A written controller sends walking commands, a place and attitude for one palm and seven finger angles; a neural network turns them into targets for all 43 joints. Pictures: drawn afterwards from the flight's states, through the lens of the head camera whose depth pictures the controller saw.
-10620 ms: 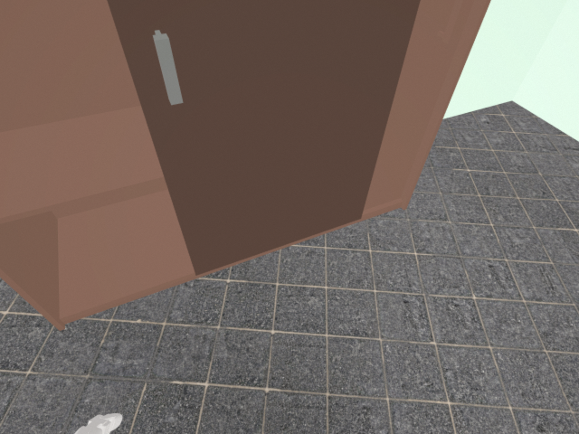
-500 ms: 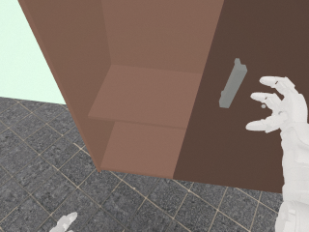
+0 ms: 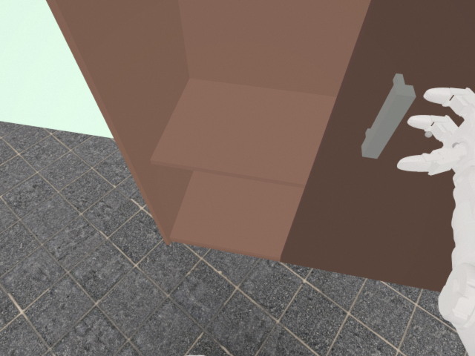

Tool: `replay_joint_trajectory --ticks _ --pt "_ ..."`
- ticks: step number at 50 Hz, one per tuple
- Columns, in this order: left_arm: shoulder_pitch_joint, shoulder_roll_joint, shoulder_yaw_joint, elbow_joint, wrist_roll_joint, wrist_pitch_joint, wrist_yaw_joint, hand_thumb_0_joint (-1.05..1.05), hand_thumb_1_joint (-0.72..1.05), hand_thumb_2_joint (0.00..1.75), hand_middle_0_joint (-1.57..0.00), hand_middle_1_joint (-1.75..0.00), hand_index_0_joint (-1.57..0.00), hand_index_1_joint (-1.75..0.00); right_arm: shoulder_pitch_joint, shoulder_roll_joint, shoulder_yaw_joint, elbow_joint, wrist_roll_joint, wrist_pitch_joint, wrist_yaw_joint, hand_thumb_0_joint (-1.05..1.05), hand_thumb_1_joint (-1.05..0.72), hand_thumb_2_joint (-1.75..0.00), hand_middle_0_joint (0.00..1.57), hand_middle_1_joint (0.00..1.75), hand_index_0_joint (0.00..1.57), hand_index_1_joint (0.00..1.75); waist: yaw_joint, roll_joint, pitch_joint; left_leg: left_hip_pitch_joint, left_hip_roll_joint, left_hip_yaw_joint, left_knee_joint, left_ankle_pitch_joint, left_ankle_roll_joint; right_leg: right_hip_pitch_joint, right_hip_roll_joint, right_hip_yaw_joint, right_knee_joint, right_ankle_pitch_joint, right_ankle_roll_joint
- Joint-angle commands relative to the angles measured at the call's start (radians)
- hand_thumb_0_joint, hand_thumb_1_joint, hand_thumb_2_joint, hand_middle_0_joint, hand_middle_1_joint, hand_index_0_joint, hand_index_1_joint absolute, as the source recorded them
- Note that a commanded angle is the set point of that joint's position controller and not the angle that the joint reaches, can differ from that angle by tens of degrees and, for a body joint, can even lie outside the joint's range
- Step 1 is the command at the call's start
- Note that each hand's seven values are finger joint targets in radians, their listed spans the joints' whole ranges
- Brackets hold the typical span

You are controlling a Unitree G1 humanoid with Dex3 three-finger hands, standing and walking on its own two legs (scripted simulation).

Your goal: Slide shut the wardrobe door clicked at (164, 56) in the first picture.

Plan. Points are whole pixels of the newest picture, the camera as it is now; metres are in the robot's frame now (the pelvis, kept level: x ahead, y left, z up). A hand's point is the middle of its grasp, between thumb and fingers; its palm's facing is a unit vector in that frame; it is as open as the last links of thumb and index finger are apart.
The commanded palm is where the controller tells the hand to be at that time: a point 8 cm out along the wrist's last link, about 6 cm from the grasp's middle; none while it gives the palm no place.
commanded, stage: move the hooked fingers beside the handle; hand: right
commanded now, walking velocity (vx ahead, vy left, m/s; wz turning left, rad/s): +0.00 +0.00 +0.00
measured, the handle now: (383, 116) +0.51 -0.16 +0.13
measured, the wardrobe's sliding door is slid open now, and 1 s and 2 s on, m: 0.49 0.49 0.49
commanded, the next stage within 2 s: feel for the door with the fingertips in 0.72 s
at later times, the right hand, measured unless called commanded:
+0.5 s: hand (430, 140) +0.47 -0.23 +0.13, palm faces +0.05 +1.00 -0.01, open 13.7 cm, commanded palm +0.44 -0.28 +0.13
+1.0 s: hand (424, 141) +0.46 -0.22 +0.14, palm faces +0.05 +1.00 +0.00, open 14.0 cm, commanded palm +0.44 -0.26 +0.13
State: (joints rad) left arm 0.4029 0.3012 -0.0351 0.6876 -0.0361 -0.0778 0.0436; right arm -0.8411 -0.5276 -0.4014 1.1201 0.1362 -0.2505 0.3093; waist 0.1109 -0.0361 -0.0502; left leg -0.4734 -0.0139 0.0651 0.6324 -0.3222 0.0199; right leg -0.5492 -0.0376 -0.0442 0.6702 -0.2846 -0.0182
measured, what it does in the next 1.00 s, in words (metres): stands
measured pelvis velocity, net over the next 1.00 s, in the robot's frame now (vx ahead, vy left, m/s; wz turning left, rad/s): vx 0.01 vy -0.01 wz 0.00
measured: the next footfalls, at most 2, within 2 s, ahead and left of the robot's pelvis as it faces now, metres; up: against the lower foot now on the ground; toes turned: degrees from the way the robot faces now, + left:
none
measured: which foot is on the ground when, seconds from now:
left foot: down 0.00-1.00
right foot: down 0.00-1.00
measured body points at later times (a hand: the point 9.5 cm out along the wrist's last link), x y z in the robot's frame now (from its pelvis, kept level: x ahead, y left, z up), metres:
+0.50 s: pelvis +0.00 -0.01 +0.00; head +0.05 -0.01 +0.44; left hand +0.04 +0.26 -0.11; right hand +0.46 -0.28 +0.14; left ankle -0.01 +0.11 -0.72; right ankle +0.03 -0.11 -0.72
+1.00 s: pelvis +0.01 -0.01 +0.00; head +0.05 -0.01 +0.45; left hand +0.06 +0.25 -0.11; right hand +0.45 -0.27 +0.14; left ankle -0.01 +0.11 -0.72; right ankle +0.03 -0.11 -0.72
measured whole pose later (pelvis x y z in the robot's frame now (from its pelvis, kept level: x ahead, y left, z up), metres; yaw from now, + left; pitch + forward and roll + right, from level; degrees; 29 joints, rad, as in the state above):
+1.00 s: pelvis +0.01 -0.01 +0.00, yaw +0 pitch +9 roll +2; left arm 0.37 0.28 -0.04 0.66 -0.04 -0.06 0.03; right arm -0.76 -0.45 -0.35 1.00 0.16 -0.22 0.25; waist 0.09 -0.04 -0.06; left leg -0.46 -0.01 0.06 0.64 -0.33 0.01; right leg -0.54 -0.03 -0.05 0.69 -0.31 -0.03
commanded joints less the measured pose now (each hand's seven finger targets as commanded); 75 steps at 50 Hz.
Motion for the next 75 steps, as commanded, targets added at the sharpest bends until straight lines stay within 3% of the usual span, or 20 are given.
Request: replay_joint_trajectory --ticks 1,6,10,13,16,19,21,30,37,41,48,49,51,54,57,59,67,69,72,75 --pt "0.069 0.156 0.059 -0.091 0.001 -0.019 0.012 0.00 0.90 0.90 -0.20 -0.30 -0.20 -0.30 -0.443 -0.264 -0.029 -0.181 0.017 -0.048 -0.013 0.00 0.50 -0.30 0.30 1.20 0.30 1.20 0.009 -0.023 -0.334 0.036 -0.018 -0.046 -0.082 0.265 -0.008 0.252 0.028 0.057 -0.051 0.186 -0.030" --pt "0.064 0.151 0.059 -0.108 0.001 -0.008 0.009 0.00 0.90 0.90 -0.20 -0.30 -0.20 -0.30 -0.394 -0.245 -0.022 -0.200 0.016 -0.044 -0.019 0.00 0.50 -0.30 0.30 1.20 0.30 1.20 -0.001 -0.044 -0.333 0.028 -0.020 -0.039 -0.077 0.257 -0.004 0.260 0.026 0.058 -0.053 0.197 -0.027" --pt "0.068 0.157 0.057 -0.106 0.001 -0.002 0.010 0.00 0.90 0.90 -0.20 -0.30 -0.20 -0.30 -0.413 -0.250 -0.020 -0.161 0.010 -0.037 -0.030 0.00 0.50 -0.30 0.30 1.20 0.30 1.20 0.016 0.022 -0.290 0.002 -0.021 -0.040 -0.082 0.206 -0.008 0.218 0.023 0.059 -0.053 0.138 -0.033" --pt "0.066 0.153 0.056 -0.113 0.002 -0.001 0.012 0.00 0.90 0.90 -0.20 -0.30 -0.20 -0.30 -0.433 -0.258 -0.016 -0.176 -0.003 -0.042 -0.029 0.00 0.50 -0.30 0.30 1.20 0.30 1.20 0.013 -0.037 -0.302 -0.018 -0.017 -0.037 -0.071 0.190 -0.004 0.231 0.022 0.066 -0.051 0.138 -0.026" --pt "0.069 0.152 0.056 -0.120 0.003 0.002 0.009 0.00 0.90 0.90 -0.20 -0.30 -0.20 -0.30 -0.401 -0.228 -0.006 -0.167 0.006 -0.038 -0.030 0.00 0.50 -0.30 0.30 1.20 0.30 1.20 0.010 -0.009 -0.327 -0.016 -0.021 -0.033 -0.063 0.210 -0.005 0.244 0.020 0.066 -0.043 0.164 -0.026" --pt "0.068 0.158 0.054 -0.121 0.005 0.005 0.011 0.00 0.90 0.90 -0.20 -0.30 -0.20 -0.30 -0.425 -0.283 -0.044 -0.169 0.004 -0.045 -0.034 0.00 0.50 -0.30 0.30 1.20 0.30 1.20 0.007 0.014 -0.321 -0.006 -0.019 -0.039 -0.062 0.197 -0.004 0.211 0.021 0.065 -0.037 0.141 -0.030" --pt "0.061 0.151 0.053 -0.130 0.003 0.006 0.010 0.00 0.90 0.90 -0.20 -0.30 -0.20 -0.30 -0.419 -0.265 -0.025 -0.184 0.000 -0.050 -0.030 0.00 0.50 -0.30 0.30 1.20 0.30 1.20 0.006 -0.036 -0.334 -0.009 -0.019 -0.042 -0.058 0.204 -0.005 0.227 0.023 0.062 -0.035 0.148 -0.026" --pt "0.051 0.148 0.057 -0.119 0.003 -0.003 0.013 0.00 0.90 0.90 -0.20 -0.30 -0.20 -0.30 -0.461 -0.234 -0.011 -0.292 0.027 -0.085 -0.029 0.00 0.50 -0.30 0.30 1.20 0.30 1.20 0.013 -0.068 -0.390 -0.018 -0.027 -0.033 -0.059 0.218 0.000 0.323 0.014 0.084 -0.033 0.200 -0.020" --pt "0.039 0.146 0.059 -0.123 0.001 -0.009 0.010 0.00 0.90 0.90 -0.20 -0.30 -0.20 -0.30 -0.370 -0.248 -0.039 -0.354 0.034 -0.070 -0.036 0.00 0.50 -0.30 0.30 1.20 0.30 1.20 -0.018 -0.085 -0.408 0.027 -0.027 -0.027 -0.058 0.276 0.006 0.354 0.013 0.088 -0.042 0.276 -0.014" --pt "0.036 0.146 0.057 -0.116 -0.003 -0.007 0.009 0.00 0.90 0.90 -0.20 -0.30 -0.20 -0.30 -0.362 -0.189 0.005 -0.298 0.040 -0.034 -0.033 0.00 0.50 -0.30 0.30 1.20 0.30 1.20 0.002 -0.024 -0.307 0.005 -0.027 -0.024 -0.075 0.253 0.000 0.294 0.015 0.079 -0.055 0.221 -0.021" --pt "0.029 0.137 0.062 -0.120 -0.001 -0.013 0.005 0.00 0.90 0.90 -0.20 -0.30 -0.20 -0.30 -0.382 -0.135 0.032 -0.361 0.043 -0.040 -0.058 0.00 0.50 -0.30 0.30 1.20 0.30 1.20 0.002 -0.046 -0.370 0.014 -0.025 -0.026 -0.067 0.274 0.001 0.347 0.016 0.080 -0.045 0.259 -0.015" --pt "0.033 0.136 0.062 -0.114 0.000 -0.012 0.004 0.00 0.90 0.90 -0.20 -0.30 -0.20 -0.30 -0.383 -0.126 0.037 -0.350 0.044 -0.040 -0.065 0.00 0.50 -0.30 0.30 1.20 0.30 1.20 0.005 -0.005 -0.356 0.018 -0.026 -0.026 -0.068 0.284 0.001 0.332 0.016 0.080 -0.039 0.264 -0.020" --pt "0.021 0.131 0.060 -0.117 -0.001 -0.014 -0.001 0.00 0.90 0.90 -0.20 -0.30 -0.20 -0.30 -0.399 -0.107 0.052 -0.375 0.038 -0.041 -0.079 0.00 0.50 -0.30 0.30 1.20 0.30 1.20 0.001 -0.071 -0.358 0.012 -0.024 -0.028 -0.065 0.281 0.001 0.343 0.020 0.077 -0.045 0.258 -0.016" --pt "0.018 0.133 0.061 -0.117 0.002 -0.010 -0.002 0.00 0.90 0.90 -0.20 -0.30 -0.20 -0.30 -0.351 -0.137 0.016 -0.358 0.032 -0.036 -0.105 0.00 0.50 -0.30 0.30 1.20 0.30 1.20 -0.015 -0.001 -0.350 0.038 -0.025 -0.028 -0.067 0.286 0.002 0.313 0.019 0.075 -0.044 0.252 -0.020" --pt "0.007 0.123 0.062 -0.121 0.000 -0.013 -0.006 0.00 0.90 0.90 -0.20 -0.30 -0.20 -0.30 -0.394 -0.093 0.055 -0.405 0.021 -0.041 -0.123 0.00 0.50 -0.30 0.30 1.20 0.30 1.20 -0.009 -0.068 -0.368 0.033 -0.022 -0.029 -0.060 0.301 0.002 0.346 0.022 0.074 -0.045 0.269 -0.014" --pt "0.007 0.122 0.064 -0.117 0.000 -0.013 -0.008 0.00 0.90 0.90 -0.20 -0.30 -0.20 -0.30 -0.386 -0.074 0.067 -0.414 0.022 -0.042 -0.137 0.00 0.50 -0.30 0.30 1.20 0.30 1.20 -0.006 -0.026 -0.370 0.037 -0.025 -0.029 -0.063 0.319 0.003 0.354 0.020 0.076 -0.036 0.295 -0.018" --pt "0.010 0.123 0.059 -0.108 0.001 -0.011 -0.004 0.00 0.90 0.90 -0.20 -0.30 -0.20 -0.30 -0.411 -0.130 0.024 -0.351 0.009 -0.047 -0.140 0.00 0.50 -0.30 0.30 1.20 0.30 1.20 -0.009 -0.013 -0.362 0.075 -0.018 -0.044 -0.065 0.326 -0.001 0.304 0.030 0.061 -0.042 0.241 -0.022" --pt "0.011 0.123 0.057 -0.104 0.000 -0.010 -0.003 0.00 0.90 0.90 -0.20 -0.30 -0.20 -0.30 -0.419 -0.133 0.022 -0.328 0.014 -0.054 -0.134 0.00 0.50 -0.30 0.30 1.20 0.30 1.20 -0.003 0.027 -0.335 0.078 -0.020 -0.050 -0.075 0.320 -0.003 0.276 0.030 0.055 -0.040 0.216 -0.029" --pt "0.014 0.127 0.057 -0.099 0.000 -0.013 0.000 0.00 0.90 0.90 -0.20 -0.30 -0.20 -0.30 -0.464 -0.161 0.011 -0.315 0.014 -0.065 -0.121 0.00 0.50 -0.30 0.30 1.20 0.30 1.20 0.004 -0.011 -0.340 0.073 -0.017 -0.057 -0.075 0.300 -0.004 0.268 0.032 0.054 -0.041 0.186 -0.027" --pt "0.026 0.129 0.054 -0.094 0.000 -0.010 0.004 0.00 0.90 0.90 -0.20 -0.30 -0.20 -0.30 -0.497 -0.185 0.008 -0.289 0.011 -0.070 -0.113 0.00 0.50 -0.30 0.30 1.20 0.30 1.20 0.019 0.011 -0.344 0.077 -0.015 -0.063 -0.078 0.299 -0.010 0.247 0.033 0.052 -0.037 0.173 -0.032"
